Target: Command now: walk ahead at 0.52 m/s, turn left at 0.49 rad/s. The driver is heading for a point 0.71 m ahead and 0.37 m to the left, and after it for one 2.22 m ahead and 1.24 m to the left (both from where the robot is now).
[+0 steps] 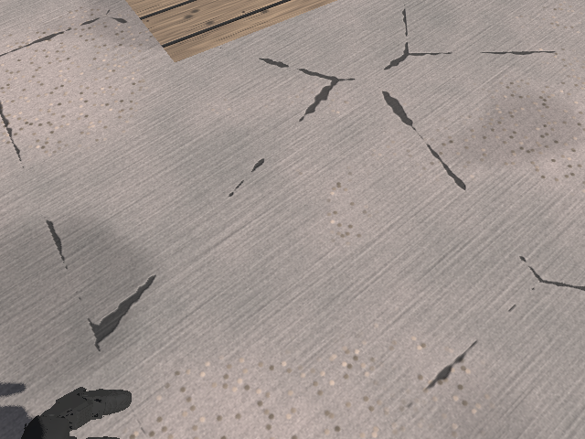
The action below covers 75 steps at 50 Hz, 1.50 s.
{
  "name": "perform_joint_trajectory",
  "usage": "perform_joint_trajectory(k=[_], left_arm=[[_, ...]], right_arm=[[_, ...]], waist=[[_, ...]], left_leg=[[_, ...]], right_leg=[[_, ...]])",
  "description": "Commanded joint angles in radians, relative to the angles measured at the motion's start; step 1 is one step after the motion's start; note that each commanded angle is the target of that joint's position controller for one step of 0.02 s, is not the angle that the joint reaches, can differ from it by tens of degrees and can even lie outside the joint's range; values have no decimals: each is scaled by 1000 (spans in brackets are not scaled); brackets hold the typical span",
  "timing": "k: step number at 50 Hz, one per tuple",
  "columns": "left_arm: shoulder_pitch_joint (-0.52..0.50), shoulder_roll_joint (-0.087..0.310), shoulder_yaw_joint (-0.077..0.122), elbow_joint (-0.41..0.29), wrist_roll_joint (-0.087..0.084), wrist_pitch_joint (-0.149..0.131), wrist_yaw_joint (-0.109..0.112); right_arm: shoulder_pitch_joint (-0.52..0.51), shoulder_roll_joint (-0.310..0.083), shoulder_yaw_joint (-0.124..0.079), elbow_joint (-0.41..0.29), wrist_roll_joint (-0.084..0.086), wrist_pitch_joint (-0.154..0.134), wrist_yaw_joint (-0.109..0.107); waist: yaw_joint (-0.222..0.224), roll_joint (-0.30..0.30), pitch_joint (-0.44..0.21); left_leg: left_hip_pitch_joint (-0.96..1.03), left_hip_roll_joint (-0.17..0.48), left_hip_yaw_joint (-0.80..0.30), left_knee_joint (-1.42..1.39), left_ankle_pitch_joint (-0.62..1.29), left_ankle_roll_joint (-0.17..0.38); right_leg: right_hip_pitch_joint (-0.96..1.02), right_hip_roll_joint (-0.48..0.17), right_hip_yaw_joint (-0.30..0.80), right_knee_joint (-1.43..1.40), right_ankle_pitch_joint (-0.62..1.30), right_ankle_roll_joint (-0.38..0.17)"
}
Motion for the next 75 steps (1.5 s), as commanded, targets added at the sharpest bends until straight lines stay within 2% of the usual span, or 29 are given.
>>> perform_joint_trajectory(k=[1,3,4,6,8,9,12,25,27,30,31,32,33,34,36,39,45,50,51,52,53,54,57,59,62,70,71,73,75], left_arm=[[105,61,7,-37,-17,-15,-11],[75,88,18,-42,-23,-28,-13],[121,75,7,-29,43,1,-20],[231,99,23,-11,38,9,-14],[321,239,54,-22,44,-3,15],[229,288,73,-41,50,2,23],[160,136,40,-41,21,-13,5],[422,141,64,144,33,-57,4],[431,155,65,168,37,-48,7],[434,241,80,181,34,-18,14],[402,255,81,162,26,-13,9],[428,176,61,131,31,-21,-8],[354,106,44,24,27,-44,-25],[183,166,50,-27,26,-63,-24],[180,122,28,-24,18,-80,-16],[262,114,25,-1,60,-24,-19],[-15,52,-9,-100,31,-10,-45],[145,133,21,-44,26,-32,-7],[208,175,63,-57,-30,-70,9],[385,197,62,-9,-30,-73,16],[430,231,56,2,28,-81,4],[434,227,69,14,29,-80,-17],[190,86,34,-15,-11,-63,-26],[177,107,41,5,-20,-60,-26],[148,174,71,18,-16,-39,-13],[126,178,100,-12,-50,42,29],[148,142,94,-14,-49,48,30],[309,63,74,-30,-33,53,24],[312,191,112,-10,-45,65,27]], right_arm=[[-133,-187,-53,-131,13,1,-21],[-96,-193,-60,-136,19,8,-26],[-77,-200,-69,-105,-61,34,12],[-117,-159,-67,-136,-53,52,25],[-108,13,-21,-188,-20,31,16],[-101,-38,-22,-210,-33,32,18],[-78,-114,-46,-177,-58,53,49],[-417,-64,1,-261,-58,81,118],[-433,-43,16,-268,-55,79,112],[-175,-94,-8,-202,-48,70,73],[61,-144,-38,-128,-49,57,57],[142,-248,-79,-78,-56,63,33],[102,-379,-113,-103,-43,83,24],[172,-359,-111,-105,-43,87,15],[123,-278,-93,-65,-44,67,-6],[14,-178,-52,-79,-31,35,-12],[23,-186,-59,-62,-27,-3,0],[75,-246,-82,-23,-12,11,-16],[64,-154,-60,-39,48,13,-30],[36,-80,-25,-45,4,17,-30],[214,50,9,-55,-29,13,-31],[297,-53,1,-53,26,10,-24],[-14,-133,-10,-87,-5,46,-29],[-55,-92,1,-124,-31,44,-25],[-85,-22,30,-134,-31,33,-35],[-185,-90,-2,-153,-19,54,-27],[-163,-109,-13,-147,-24,47,-28],[-169,-179,-28,-164,-67,61,-38],[-260,-86,-15,-179,-57,56,-39]], waist=[[98,114,-126],[86,105,-126],[102,87,-156],[178,42,-123],[196,-250,-147],[138,-219,-119],[73,-132,-89],[164,-70,87],[146,-72,89],[-14,-132,-121],[-125,-119,-241],[-111,33,-317],[-56,239,-391],[-121,48,-399],[-25,-40,-168],[97,-17,-71],[54,34,49],[91,50,-151],[174,-5,-234],[239,-20,-367],[128,-339,-471],[114,-395,-601],[109,-26,-224],[63,-26,-143],[35,-59,-176],[4,-118,-175],[6,-95,-170],[95,237,-235],[103,196,-154]], left_leg=[[-135,227,-355,-209,-335,199],[-166,213,-367,-180,-398,164],[-219,159,-308,-111,-425,112],[-434,89,-306,31,-574,47],[-578,-44,-80,546,-541,-32],[-665,28,-36,704,-414,-43],[-593,132,-14,799,-232,-71],[-600,210,167,567,-43,-5],[-502,171,239,453,-130,52],[-80,-5,321,409,-298,135],[250,-34,261,331,-252,175],[599,92,12,267,-414,206],[783,352,-599,61,-575,341],[788,353,-679,-24,-470,323],[487,317,-503,-63,-237,276],[158,213,-358,-104,-144,283],[-96,92,-245,-173,123,204],[128,82,-280,206,662,43],[113,78,-313,382,512,-1],[54,44,-227,649,123,-48],[-187,-109,-184,1055,-702,-97],[-316,-78,-209,1233,-589,-117],[-325,70,-61,1075,-432,-129],[-270,120,-33,899,-404,-121],[-141,98,6,554,-355,-144],[113,55,-42,138,-24,-112],[183,111,-52,56,21,-81],[276,521,-460,-49,58,147],[173,463,-380,-95,-109,175]], right_leg=[[212,3,-23,-229,134,-7],[287,21,-20,-324,257,-4],[376,39,-102,-335,254,-5],[580,20,-62,-423,166,-32],[650,-406,428,-748,-317,-105],[538,-467,640,-844,-501,-174],[450,-316,311,-809,-249,-151],[585,-285,-276,-899,278,-117],[626,-273,-365,-821,640,-100],[625,-308,-400,-381,1501,-100],[462,-308,-390,-87,1424,-93],[95,-220,-373,240,756,-56],[-283,-11,-269,603,-15,6],[-390,-41,-71,630,88,-13],[-336,-131,-59,457,142,-29],[-172,-167,-48,306,49,3],[17,-95,-127,-239,448,23],[363,44,-113,-442,531,-33],[532,-5,-61,-525,677,-32],[737,-145,-3,-423,799,-74],[967,-408,318,-329,1372,-230],[1013,-498,656,-455,1066,-356],[556,-296,325,-578,885,-303],[391,-233,256,-621,986,-299],[285,-190,171,-634,1103,-305],[135,-93,291,-577,387,-178],[93,-50,279,-510,265,-137],[-113,109,33,-65,-236,-49],[-161,-13,-9,165,-86,8]])
Velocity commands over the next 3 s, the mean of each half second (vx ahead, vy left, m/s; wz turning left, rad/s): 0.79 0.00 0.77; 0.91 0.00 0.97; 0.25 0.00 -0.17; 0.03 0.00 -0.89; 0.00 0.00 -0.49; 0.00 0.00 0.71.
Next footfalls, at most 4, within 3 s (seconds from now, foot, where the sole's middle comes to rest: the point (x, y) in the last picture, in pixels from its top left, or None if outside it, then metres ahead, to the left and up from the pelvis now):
0.14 right None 0.19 -0.14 -0.78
0.62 left None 0.45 0.24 -0.78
1.04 right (125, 277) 0.87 0.43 -0.78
1.44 left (38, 328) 0.74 0.63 -0.78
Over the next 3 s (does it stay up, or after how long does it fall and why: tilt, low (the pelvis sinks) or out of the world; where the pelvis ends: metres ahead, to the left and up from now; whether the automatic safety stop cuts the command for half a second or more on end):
stays up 0.80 0.49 -0.01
